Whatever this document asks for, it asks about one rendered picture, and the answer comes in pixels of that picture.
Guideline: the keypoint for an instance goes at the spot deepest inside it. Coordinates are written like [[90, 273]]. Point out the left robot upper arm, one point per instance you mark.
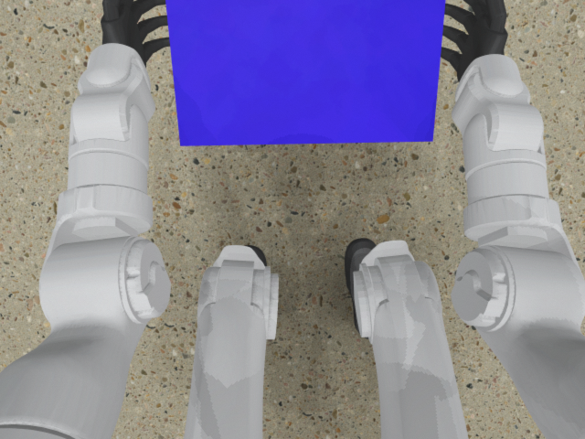
[[98, 297]]

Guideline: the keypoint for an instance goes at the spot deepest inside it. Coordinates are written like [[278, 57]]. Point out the carton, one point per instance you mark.
[[282, 72]]

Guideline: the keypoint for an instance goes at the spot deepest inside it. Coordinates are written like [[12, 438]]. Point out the robot left forearm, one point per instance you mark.
[[108, 152]]

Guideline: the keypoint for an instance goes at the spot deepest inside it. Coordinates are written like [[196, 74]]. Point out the right robot upper arm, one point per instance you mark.
[[528, 306]]

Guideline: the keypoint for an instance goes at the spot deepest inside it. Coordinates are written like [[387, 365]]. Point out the left robot hand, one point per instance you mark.
[[119, 25]]

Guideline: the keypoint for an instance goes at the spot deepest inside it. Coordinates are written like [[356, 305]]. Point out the robot right thigh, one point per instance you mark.
[[418, 393]]

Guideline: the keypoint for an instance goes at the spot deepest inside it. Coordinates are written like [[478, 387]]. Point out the robot right forearm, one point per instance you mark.
[[504, 161]]

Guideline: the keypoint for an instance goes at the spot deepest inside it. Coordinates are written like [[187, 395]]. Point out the left robot foot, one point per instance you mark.
[[259, 253]]

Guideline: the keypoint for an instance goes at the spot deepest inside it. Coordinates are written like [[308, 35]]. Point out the right robot hand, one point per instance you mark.
[[486, 29]]

